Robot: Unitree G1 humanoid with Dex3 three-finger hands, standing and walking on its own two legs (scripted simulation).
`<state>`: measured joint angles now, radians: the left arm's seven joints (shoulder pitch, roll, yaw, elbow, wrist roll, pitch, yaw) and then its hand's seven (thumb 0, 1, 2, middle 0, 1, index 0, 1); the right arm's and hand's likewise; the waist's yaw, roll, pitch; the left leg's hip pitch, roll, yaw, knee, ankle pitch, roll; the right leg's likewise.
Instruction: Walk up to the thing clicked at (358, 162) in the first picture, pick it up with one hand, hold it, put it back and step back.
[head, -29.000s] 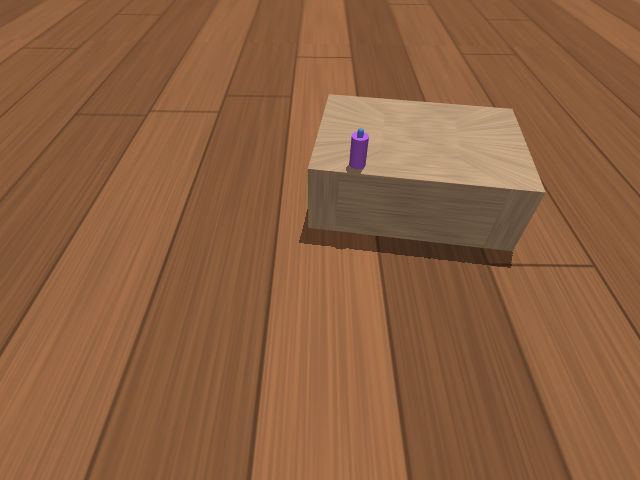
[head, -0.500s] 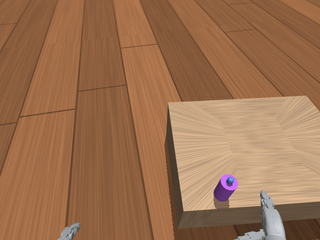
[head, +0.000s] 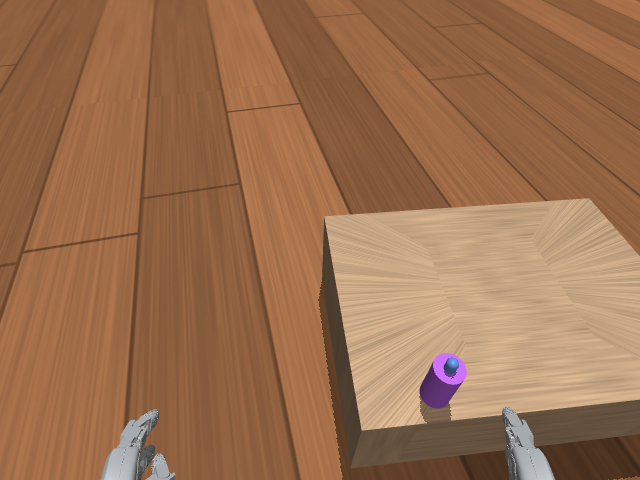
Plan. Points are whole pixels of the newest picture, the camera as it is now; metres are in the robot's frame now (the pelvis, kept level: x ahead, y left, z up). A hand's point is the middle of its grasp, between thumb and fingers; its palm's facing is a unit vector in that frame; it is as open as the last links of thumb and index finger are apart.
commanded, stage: home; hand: right
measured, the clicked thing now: (443, 378) +0.41 -0.26 -0.32
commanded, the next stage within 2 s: stand in 1.66 s
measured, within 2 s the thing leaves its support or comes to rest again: neither
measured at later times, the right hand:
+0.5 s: hand out of the picture +0.17 -0.19 -0.06, palm faces +0.10 +0.96 -0.28, open 17.5 cm
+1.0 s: hand out of the picture +0.17 -0.19 -0.06, palm faces +0.10 +0.95 -0.28, open 17.5 cm
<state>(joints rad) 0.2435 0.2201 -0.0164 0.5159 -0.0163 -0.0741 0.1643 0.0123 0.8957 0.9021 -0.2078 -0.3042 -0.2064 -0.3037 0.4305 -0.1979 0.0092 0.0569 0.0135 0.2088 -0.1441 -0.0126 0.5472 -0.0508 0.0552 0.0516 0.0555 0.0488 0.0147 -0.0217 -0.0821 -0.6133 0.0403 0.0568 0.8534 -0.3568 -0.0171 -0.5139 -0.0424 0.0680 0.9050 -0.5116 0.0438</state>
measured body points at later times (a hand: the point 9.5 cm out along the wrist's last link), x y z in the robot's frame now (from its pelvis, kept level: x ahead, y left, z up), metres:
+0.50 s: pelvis -0.01 -0.01 +0.00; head +0.01 -0.02 +0.45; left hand +0.16 +0.23 -0.07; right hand +0.16 -0.24 -0.04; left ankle +0.04 +0.13 -0.69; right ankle -0.03 -0.15 -0.69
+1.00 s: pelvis -0.01 -0.01 -0.01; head +0.02 -0.01 +0.44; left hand +0.15 +0.24 -0.08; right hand +0.16 -0.24 -0.04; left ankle +0.04 +0.13 -0.69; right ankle -0.03 -0.15 -0.69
